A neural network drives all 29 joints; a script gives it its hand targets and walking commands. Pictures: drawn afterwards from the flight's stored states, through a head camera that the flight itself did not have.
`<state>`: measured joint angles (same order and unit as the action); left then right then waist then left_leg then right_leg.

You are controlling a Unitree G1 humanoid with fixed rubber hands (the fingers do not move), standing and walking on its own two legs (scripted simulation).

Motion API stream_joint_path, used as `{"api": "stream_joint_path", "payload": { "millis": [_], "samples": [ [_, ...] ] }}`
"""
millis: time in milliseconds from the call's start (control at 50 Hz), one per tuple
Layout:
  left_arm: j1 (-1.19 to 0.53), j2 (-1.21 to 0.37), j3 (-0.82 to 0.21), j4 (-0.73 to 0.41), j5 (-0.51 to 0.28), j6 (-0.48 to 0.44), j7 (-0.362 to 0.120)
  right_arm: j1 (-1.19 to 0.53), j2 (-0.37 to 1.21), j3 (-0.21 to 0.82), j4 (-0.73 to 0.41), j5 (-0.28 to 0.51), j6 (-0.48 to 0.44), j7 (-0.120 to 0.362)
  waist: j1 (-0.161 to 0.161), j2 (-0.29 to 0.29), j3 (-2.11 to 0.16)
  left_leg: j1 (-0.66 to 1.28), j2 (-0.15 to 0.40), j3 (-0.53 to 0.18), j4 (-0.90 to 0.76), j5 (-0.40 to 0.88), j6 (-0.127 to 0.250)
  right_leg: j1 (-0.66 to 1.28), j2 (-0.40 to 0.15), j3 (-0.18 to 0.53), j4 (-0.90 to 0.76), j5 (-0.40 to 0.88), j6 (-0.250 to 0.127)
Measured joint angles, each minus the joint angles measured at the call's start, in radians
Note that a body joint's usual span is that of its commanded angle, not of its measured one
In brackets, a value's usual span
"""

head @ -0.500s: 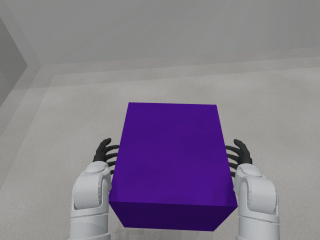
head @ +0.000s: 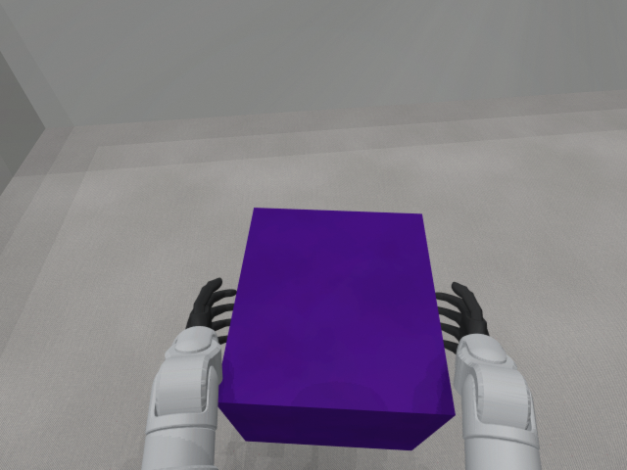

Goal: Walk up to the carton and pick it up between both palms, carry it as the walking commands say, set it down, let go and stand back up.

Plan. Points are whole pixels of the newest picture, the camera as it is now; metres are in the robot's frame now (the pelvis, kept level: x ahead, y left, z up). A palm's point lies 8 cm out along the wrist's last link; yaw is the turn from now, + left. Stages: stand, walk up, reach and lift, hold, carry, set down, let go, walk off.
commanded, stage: carry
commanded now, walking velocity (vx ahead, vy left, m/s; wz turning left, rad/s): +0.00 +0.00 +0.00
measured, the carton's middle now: (332, 329) +0.34 -0.01 -0.05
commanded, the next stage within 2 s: hold in 0.52 s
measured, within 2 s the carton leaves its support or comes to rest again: neither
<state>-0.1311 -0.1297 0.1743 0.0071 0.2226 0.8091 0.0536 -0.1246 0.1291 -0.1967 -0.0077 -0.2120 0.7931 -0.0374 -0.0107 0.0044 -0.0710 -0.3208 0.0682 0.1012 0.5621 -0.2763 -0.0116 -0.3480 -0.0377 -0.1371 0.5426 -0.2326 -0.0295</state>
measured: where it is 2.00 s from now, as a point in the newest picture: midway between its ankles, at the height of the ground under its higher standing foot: outside the picture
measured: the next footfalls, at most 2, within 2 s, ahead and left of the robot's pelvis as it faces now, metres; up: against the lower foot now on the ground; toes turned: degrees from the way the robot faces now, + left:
none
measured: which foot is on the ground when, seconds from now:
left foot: down 0.00-1.00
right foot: down 0.00-1.00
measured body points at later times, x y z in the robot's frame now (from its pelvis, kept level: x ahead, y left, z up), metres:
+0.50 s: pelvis +0.01 +0.00 +0.00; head -0.01 +0.00 +0.45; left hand +0.28 +0.17 +0.01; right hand +0.28 -0.18 +0.01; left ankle +0.01 +0.12 -0.73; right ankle +0.03 -0.10 -0.73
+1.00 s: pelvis +0.00 +0.02 +0.01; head -0.04 +0.02 +0.46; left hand +0.29 +0.18 +0.05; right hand +0.28 -0.17 +0.05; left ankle +0.01 +0.14 -0.73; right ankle +0.03 -0.10 -0.73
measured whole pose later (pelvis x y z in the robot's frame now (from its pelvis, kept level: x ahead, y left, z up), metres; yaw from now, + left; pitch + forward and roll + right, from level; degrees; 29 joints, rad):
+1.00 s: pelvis +0.00 +0.02 +0.01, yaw -5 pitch -8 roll -1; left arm -0.20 -0.14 0.29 0.17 0.30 0.71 -0.03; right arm -0.24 0.15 -0.28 0.22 -0.31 0.70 0.04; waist 0.02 0.01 0.03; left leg -0.02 0.02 0.02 0.37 -0.22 0.00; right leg -0.06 0.00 -0.05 0.31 -0.12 -0.01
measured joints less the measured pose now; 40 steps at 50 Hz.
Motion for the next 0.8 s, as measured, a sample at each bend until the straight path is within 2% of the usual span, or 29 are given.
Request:
{"api": "stream_joint_path", "payload": {
  "millis": [260,520,540,580,640,700,800],
  "samples": [
    [0.045,0.003,-0.003,0.077,0.002,-0.139,-0.007,0.039,-0.003,-0.006,0.083,-0.002,-0.136,0.015,-0.001,0.0,0.007,0.015,0.001,0.0,0.017,-0.019,-0.001,0.012,-0.001,0.001,0.022,-0.021,0.001],
    [0.07,0.011,-0.008,0.13,0.003,-0.232,-0.012,0.062,-0.013,-0.004,0.135,-0.001,-0.224,0.028,-0.004,-0.001,0.009,0.032,0.0,0.001,0.022,-0.028,-0.002,0.026,-0.004,0.003,0.033,-0.033,0.003],
    [0.076,0.013,-0.013,0.112,-0.014,-0.215,-0.006,0.07,-0.012,0.003,0.118,0.012,-0.21,0.014,0.007,-0.005,0.021,0.053,-0.001,0.008,0.008,-0.023,-0.001,0.041,-0.002,0.01,0.023,-0.029,0.004],
    [0.105,0.007,-0.015,0.042,-0.028,-0.169,-0.006,0.092,-0.005,0.025,0.063,0.025,-0.167,-0.007,0.047,-0.005,0.049,0.122,-0.016,-0.025,-0.057,0.012,0.01,0.092,0.02,0.045,-0.033,0.001,0.003],
    [0.129,0.002,0.009,-0.02,-0.024,-0.133,-0.02,0.093,-0.002,0.058,0.034,0.019,-0.133,-0.005,0.077,0.004,0.075,0.198,-0.03,-0.078,-0.138,0.039,0.014,0.164,0.045,0.078,-0.132,0.057,0.003],
    [0.097,0.004,0.036,-0.022,-0.016,-0.109,-0.04,0.051,-0.003,0.055,0.06,0.003,-0.118,0.007,0.071,0.009,0.096,0.233,-0.032,-0.086,-0.172,0.047,-0.004,0.205,0.048,0.083,-0.183,0.088,0.005],
    [0.018,0.002,0.065,0.042,0.015,-0.097,-0.066,-0.024,0.002,0.005,0.119,-0.028,-0.101,0.025,0.059,0.013,0.111,0.258,-0.04,-0.089,-0.187,0.063,0.003,0.241,0.041,0.081,-0.216,0.11,0.011]
  ]
}}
